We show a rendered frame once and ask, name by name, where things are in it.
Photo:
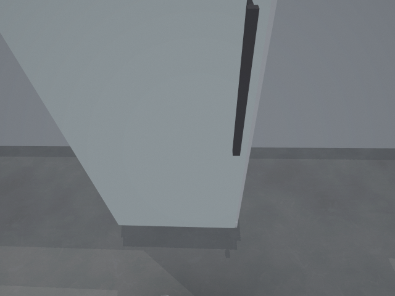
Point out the handle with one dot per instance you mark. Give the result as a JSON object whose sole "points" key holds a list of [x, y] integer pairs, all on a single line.
{"points": [[249, 37]]}

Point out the fridge door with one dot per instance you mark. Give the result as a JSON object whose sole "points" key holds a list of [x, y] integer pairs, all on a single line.
{"points": [[145, 93]]}

